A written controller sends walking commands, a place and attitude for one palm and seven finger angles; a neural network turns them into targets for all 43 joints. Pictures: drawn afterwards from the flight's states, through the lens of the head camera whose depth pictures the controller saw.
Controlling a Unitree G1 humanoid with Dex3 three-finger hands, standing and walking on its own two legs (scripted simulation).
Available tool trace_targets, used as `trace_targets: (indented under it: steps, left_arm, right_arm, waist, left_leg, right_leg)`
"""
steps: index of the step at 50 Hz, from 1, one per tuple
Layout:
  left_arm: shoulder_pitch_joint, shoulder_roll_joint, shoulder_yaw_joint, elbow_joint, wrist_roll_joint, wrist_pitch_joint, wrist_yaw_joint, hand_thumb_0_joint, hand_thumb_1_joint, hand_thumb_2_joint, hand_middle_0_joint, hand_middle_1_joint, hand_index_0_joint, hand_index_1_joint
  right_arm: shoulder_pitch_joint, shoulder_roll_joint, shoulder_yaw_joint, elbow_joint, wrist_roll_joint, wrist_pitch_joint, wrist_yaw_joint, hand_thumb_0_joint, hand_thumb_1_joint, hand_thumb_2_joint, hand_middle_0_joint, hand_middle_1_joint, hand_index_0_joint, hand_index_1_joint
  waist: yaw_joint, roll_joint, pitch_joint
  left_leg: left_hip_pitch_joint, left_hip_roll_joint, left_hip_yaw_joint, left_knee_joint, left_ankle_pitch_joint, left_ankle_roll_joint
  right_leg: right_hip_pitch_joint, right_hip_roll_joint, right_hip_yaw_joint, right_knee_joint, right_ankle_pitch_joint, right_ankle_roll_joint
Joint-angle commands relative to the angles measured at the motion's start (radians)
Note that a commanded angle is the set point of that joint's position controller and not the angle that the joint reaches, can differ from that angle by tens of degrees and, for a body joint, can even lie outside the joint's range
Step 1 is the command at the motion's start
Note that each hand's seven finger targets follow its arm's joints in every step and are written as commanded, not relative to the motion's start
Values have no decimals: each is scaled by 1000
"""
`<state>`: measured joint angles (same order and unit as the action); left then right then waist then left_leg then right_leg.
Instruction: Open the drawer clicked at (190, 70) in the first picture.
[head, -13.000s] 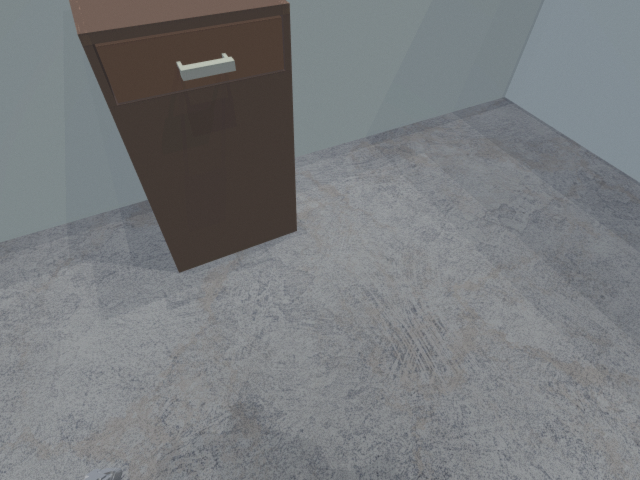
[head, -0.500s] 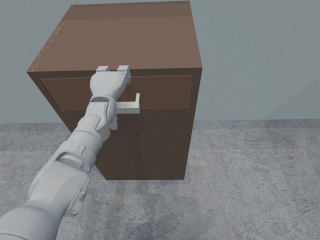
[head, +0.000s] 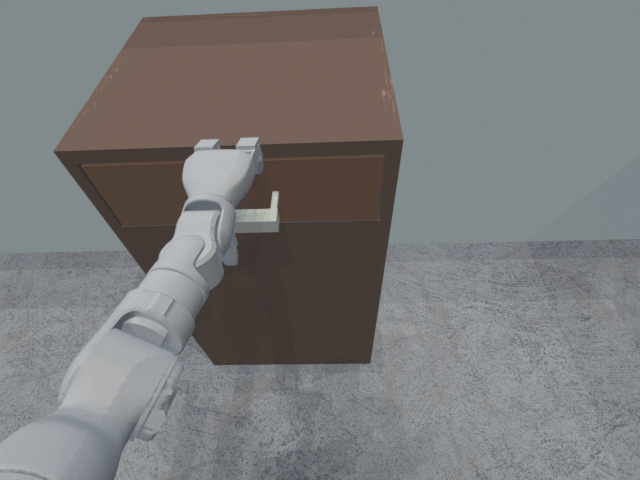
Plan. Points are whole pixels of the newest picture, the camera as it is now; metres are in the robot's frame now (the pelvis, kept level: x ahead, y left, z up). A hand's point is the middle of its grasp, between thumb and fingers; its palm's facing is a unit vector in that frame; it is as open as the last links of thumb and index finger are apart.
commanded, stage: move the hooked fingers above the handle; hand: left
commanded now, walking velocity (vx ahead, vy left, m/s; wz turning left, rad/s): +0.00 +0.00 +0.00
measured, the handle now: (237, 210) +0.51 +0.14 +0.02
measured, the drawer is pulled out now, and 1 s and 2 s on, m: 0.00 0.00 0.00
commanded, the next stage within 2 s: lower the fingers behind the handle in 0.06 s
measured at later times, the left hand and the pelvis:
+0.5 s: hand (234, 221) +0.46 +0.13 +0.05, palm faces -0.02 -0.03 -1.00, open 13.8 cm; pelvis +0.00 +0.00 +0.00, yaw +0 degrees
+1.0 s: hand (234, 236) +0.45 +0.13 +0.02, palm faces -0.03 -0.03 -1.00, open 13.8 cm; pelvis +0.00 +0.00 -0.01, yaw +0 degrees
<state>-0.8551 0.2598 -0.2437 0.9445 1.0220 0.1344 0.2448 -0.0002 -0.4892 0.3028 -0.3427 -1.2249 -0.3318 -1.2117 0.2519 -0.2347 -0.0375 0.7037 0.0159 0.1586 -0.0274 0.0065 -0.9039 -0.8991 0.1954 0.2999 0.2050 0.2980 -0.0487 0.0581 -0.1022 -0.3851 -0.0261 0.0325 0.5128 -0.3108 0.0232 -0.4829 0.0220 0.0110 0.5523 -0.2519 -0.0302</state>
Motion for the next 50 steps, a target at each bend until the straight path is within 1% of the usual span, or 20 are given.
trace_targets:
  steps: [1,4,6,9,11,12,16,18,24,27,29,30,32,34,36,38,39,41,49,50]
  left_arm:
    - [-445,184,62,-154,7,-5,-11,0,-500,300,-300,-1200,-300,-1200]
    - [-434,150,36,-170,7,-31,-19,0,-500,300,-300,-1200,-300,-1200]
    - [-469,218,87,-202,12,-58,-10,0,-500,300,-300,-1200,-300,-1200]
    - [-467,211,87,-241,24,-84,18,0,-500,300,-300,-1200,-300,-1200]
    - [-465,203,84,-235,26,-86,37,0,-500,300,-300,-1200,-300,-1200]
    - [-445,203,94,-236,23,-84,48,0,-500,300,-300,-1200,-300,-1200]
    - [-422,188,90,-245,30,-72,69,0,-500,300,-300,-1200,-300,-1200]
    - [-414,139,55,-234,27,-61,71,0,-500,300,-300,-1200,-300,-1200]
    - [-390,160,76,-225,31,-66,81,0,-500,300,-300,-1200,-300,-1200]
    - [-375,197,110,-215,35,-74,94,0,-500,300,-300,-1200,-300,-1200]
    - [-385,169,86,-196,41,-68,104,0,-500,300,-300,-1200,-300,-1200]
    - [-385,190,108,-192,46,-69,110,0,-500,300,-300,-1200,-300,-1200]
    - [-389,159,80,-197,45,-68,116,0,-500,300,-300,-1200,-300,-1200]
    - [-380,161,87,-190,47,-69,122,0,-500,300,-300,-1200,-300,-1200]
    - [-369,140,74,-153,41,-63,121,0,-500,300,-300,-1200,-300,-1200]
    - [-390,179,96,-130,44,-60,126,0,-500,300,-300,-1200,-300,-1200]
    - [-388,177,95,-133,42,-61,129,0,-500,300,-300,-1200,-300,-1200]
    - [-426,182,94,-164,50,-79,135,0,-500,300,-300,-1200,-300,-1200]
    - [-400,143,86,-121,52,-89,168,0,-500,300,-300,-1200,-300,-1200]
    - [-391,184,124,-110,57,-90,174,0,-500,300,-300,-1200,-300,-1200]
  right_arm:
    - [13,-132,-29,-106,-1,-27,-20,0,-900,-900,200,300,200,300]
    - [12,-129,-29,-119,-1,-33,-23,0,-900,-900,200,300,200,300]
    - [23,-132,-31,-118,-4,-39,-26,0,-900,-900,200,300,200,300]
    - [29,-120,-38,-121,-10,-46,-22,0,-900,-900,200,300,200,300]
    - [37,-121,-40,-113,-10,-47,-17,0,-900,-900,200,300,200,300]
    - [35,-120,-43,-115,-12,-49,-13,0,-900,-900,200,300,200,300]
    - [38,-120,-51,-104,-14,-44,-1,0,-900,-900,200,300,200,300]
    - [38,-120,-52,-100,-14,-40,5,0,-900,-900,200,300,200,300]
    - [34,-119,-53,-94,-17,-36,2,0,-900,-900,200,300,200,300]
    - [33,-120,-50,-95,-18,-36,-2,0,-900,-900,200,300,200,300]
    - [34,-119,-47,-92,-17,-37,-2,0,-900,-900,200,300,200,300]
    - [35,-120,-49,-92,-18,-39,-3,0,-900,-900,200,300,200,300]
    - [39,-117,-51,-93,-19,-40,-1,0,-900,-900,200,300,200,300]
    - [42,-118,-54,-92,-20,-41,0,0,-900,-900,200,300,200,300]
    - [43,-120,-53,-90,-19,-41,1,0,-900,-900,200,300,200,300]
    - [47,-126,-49,-83,-17,-44,-4,0,-900,-900,200,300,200,300]
    - [43,-126,-49,-88,-17,-46,-7,0,-900,-900,200,300,200,300]
    - [54,-123,-52,-89,-21,-51,-8,0,-900,-900,200,300,200,300]
    - [83,-125,-61,-77,-27,-59,4,0,-900,-900,200,300,200,300]
    - [83,-128,-61,-79,-27,-59,3,0,-900,-900,200,300,200,300]
  waist:
    - [-18,-142,-324]
    - [-22,-142,-304]
    - [-18,-122,-331]
    - [-10,-91,-382]
    - [-17,-85,-381]
    - [-7,-81,-383]
    - [-5,-78,-425]
    - [-16,-94,-393]
    - [-12,-104,-382]
    - [-4,-111,-381]
    - [-16,-116,-356]
    - [-11,-105,-364]
    - [-17,-97,-386]
    - [-16,-91,-388]
    - [-26,-117,-364]
    - [-32,-128,-335]
    - [-31,-130,-349]
    - [-32,-79,-393]
    - [-42,-89,-392]
    - [-33,-87,-405]
  left_leg:
    - [49,-2,12,-33,317,17]
    - [45,-3,14,-28,292,18]
    - [48,-4,13,-21,300,19]
    - [62,-6,13,-4,341,16]
    - [61,-5,10,1,356,13]
    - [61,-5,12,2,357,12]
    - [72,-5,12,16,417,9]
    - [68,-3,12,17,409,10]
    - [48,-7,11,14,371,14]
    - [26,-9,13,14,358,14]
    - [15,-8,12,14,336,14]
    - [18,-8,12,15,345,13]
    - [22,-8,13,23,349,12]
    - [24,-7,13,26,348,11]
    - [13,-6,12,29,327,13]
    - [-17,-8,11,25,274,15]
    - [-22,-11,12,27,267,18]
    - [-4,-10,10,38,290,16]
    - [-24,-6,5,70,309,13]
    - [-37,-9,3,76,311,13]
  right_leg:
    - [276,-15,-3,-33,331,-4]
    - [254,-15,0,-38,306,-3]
    - [266,-17,7,-31,316,-3]
    - [274,-14,7,-13,350,-8]
    - [259,-11,4,-8,360,-8]
    - [263,-10,2,-7,361,-8]
    - [277,-8,-1,8,416,-11]
    - [257,-6,-6,3,412,-9]
    - [260,-6,-1,0,388,-9]
    - [274,-8,1,3,388,-9]
    - [244,-6,-1,1,361,-8]
    - [249,-6,0,2,359,-11]
    - [243,-6,0,9,366,-9]
    - [237,-5,0,12,361,-10]
    - [218,-4,-2,7,343,-8]
    - [206,-6,4,0,299,-5]
    - [213,-6,7,0,296,-5]
    - [210,-7,9,14,310,-8]
    - [157,2,-4,38,314,-11]
    - [167,3,-2,45,312,-14]
